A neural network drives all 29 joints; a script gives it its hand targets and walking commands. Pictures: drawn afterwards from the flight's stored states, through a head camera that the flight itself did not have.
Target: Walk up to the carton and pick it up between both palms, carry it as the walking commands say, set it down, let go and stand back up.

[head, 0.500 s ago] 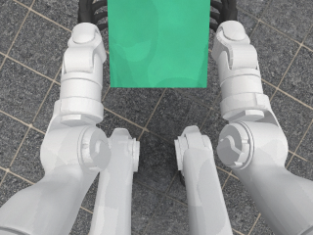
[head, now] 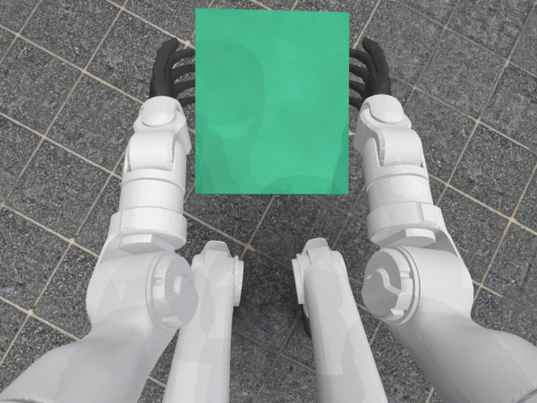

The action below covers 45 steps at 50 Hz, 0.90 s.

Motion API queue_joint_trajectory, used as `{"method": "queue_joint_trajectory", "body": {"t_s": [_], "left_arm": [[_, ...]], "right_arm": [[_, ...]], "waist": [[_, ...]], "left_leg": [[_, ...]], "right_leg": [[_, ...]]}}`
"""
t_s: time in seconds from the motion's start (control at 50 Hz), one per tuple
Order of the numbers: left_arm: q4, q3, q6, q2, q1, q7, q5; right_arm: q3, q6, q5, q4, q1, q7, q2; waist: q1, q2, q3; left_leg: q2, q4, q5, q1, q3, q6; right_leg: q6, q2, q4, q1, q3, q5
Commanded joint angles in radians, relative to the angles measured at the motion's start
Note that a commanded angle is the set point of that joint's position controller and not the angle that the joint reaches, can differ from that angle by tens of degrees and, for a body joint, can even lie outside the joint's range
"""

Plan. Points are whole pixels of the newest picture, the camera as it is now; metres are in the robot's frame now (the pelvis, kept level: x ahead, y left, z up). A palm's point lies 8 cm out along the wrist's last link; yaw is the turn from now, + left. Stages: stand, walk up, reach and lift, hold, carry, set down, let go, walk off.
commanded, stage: reach and lift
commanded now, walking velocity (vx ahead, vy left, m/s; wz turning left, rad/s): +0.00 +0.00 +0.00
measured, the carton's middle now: (269, 121) +0.49 +0.00 -0.15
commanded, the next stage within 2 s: none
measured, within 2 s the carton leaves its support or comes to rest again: neither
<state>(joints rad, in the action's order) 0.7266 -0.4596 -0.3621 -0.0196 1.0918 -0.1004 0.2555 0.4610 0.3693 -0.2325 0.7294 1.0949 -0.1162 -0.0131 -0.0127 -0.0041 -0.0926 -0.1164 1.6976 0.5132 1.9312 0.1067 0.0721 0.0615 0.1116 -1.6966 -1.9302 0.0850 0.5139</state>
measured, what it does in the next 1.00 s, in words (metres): rises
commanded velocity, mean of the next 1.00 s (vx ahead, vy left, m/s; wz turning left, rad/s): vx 0.00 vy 0.00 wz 0.00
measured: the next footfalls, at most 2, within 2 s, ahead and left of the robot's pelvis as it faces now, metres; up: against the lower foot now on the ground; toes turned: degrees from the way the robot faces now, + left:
none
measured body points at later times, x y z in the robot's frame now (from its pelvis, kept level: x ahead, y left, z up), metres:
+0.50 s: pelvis +0.02 +0.01 +0.06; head +0.26 +0.01 +0.44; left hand +0.49 +0.14 -0.01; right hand +0.49 -0.14 -0.01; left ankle +0.10 +0.13 -0.48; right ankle +0.10 -0.13 -0.48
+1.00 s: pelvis +0.03 +0.00 +0.12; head +0.23 +0.00 +0.53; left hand +0.47 +0.13 +0.06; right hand +0.47 -0.15 +0.06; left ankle +0.10 +0.13 -0.48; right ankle +0.10 -0.13 -0.48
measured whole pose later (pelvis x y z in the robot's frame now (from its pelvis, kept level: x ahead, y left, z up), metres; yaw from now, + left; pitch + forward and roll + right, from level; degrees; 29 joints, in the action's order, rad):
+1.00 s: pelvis +0.03 +0.00 +0.12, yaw +0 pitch +34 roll +0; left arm 0.65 -0.42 -0.30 -0.12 0.77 -0.09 0.26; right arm 0.44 0.31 -0.24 0.64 0.76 -0.10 -0.11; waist -0.01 0.00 -0.17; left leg -0.11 1.28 0.45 1.41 0.14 0.05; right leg 0.04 0.11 -1.28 -1.41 0.12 0.45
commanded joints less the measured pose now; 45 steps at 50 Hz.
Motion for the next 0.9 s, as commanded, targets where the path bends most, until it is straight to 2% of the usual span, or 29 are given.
{"method": "queue_joint_trajectory", "body": {"t_s": [0.0,0.06,0.16,0.18,0.26,0.34,0.54,0.7,0.72,0.88], "left_arm": [[-0.011,0.540,0.040,-1.086,0.659,0.272,-0.178],[0.020,0.523,0.035,-1.091,0.622,0.266,-0.154],[0.073,0.485,0.021,-1.104,0.559,0.270,-0.119],[0.076,0.485,0.018,-1.104,0.553,0.271,-0.120],[0.037,0.523,0.025,-1.126,0.539,0.275,-0.144],[-0.013,0.582,0.044,-1.150,0.514,0.269,-0.179],[0.049,0.543,0.048,-1.139,0.384,0.267,-0.123],[-0.015,0.597,0.076,-1.148,0.342,0.270,-0.149],[-0.018,0.597,0.078,-1.145,0.340,0.270,-0.151],[0.025,0.568,0.071,-1.148,0.246,0.280,-0.113]], "right_arm": [[-0.546,-0.049,0.209,-0.045,0.736,0.301,-1.049],[-0.530,-0.046,0.193,-0.019,0.710,0.299,-1.048],[-0.486,-0.026,0.148,0.039,0.627,0.309,-1.057],[-0.483,-0.023,0.143,0.044,0.612,0.312,-1.066],[-0.504,-0.029,0.151,0.016,0.584,0.323,-1.074],[-0.564,-0.046,0.182,-0.038,0.570,0.319,-1.101],[-0.542,-0.053,0.144,0.010,0.440,0.313,-1.102],[-0.601,-0.075,0.167,-0.039,0.384,0.308,-1.130],[-0.604,-0.077,0.165,-0.040,0.381,0.304,-1.130],[-0.591,-0.076,0.133,-0.018,0.302,0.299,-1.138]], "waist": [[0.002,0.036,-1.150],[0.004,0.040,-1.107],[-0.012,0.026,-1.067],[-0.014,0.015,-1.056],[-0.016,0.032,-1.091],[-0.009,0.023,-1.117],[-0.012,0.027,-0.988],[0.001,0.021,-1.014],[-0.004,0.002,-1.001],[0.004,0.002,-0.888]], "left_leg": [[-0.078,-0.164,-0.304,-0.631,-0.185,-0.030],[-0.077,-0.195,-0.268,-0.634,-0.183,-0.029],[-0.077,-0.249,-0.206,-0.656,-0.176,-0.031],[-0.077,-0.260,-0.211,-0.662,-0.174,-0.032],[-0.076,-0.277,-0.275,-0.713,-0.167,-0.026],[-0.077,-0.297,-0.348,-0.767,-0.155,-0.026],[-0.070,-0.394,-0.288,-0.807,-0.140,-0.028],[-0.066,-0.450,-0.377,-0.891,-0.128,-0.028],[-0.066,-0.459,-0.373,-0.886,-0.124,-0.029],[-0.060,-0.546,-0.320,-0.938,-0.118,-0.036]], "right_leg": [[-0.003,0.076,0.162,0.591,-0.181,-0.312],[-0.003,0.074,0.189,0.597,-0.179,-0.279],[-0.004,0.074,0.236,0.629,-0.181,-0.225],[-0.003,0.075,0.246,0.632,-0.184,-0.225],[-0.007,0.074,0.262,0.670,-0.177,-0.282],[-0.007,0.079,0.284,0.721,-0.168,-0.349],[-0.006,0.074,0.378,0.781,-0.148,-0.304],[-0.004,0.071,0.439,0.892,-0.127,-0.394],[-0.003,0.070,0.449,0.903,-0.128,-0.395],[-0.005,0.059,0.539,0.958,-0.106,-0.348]]}}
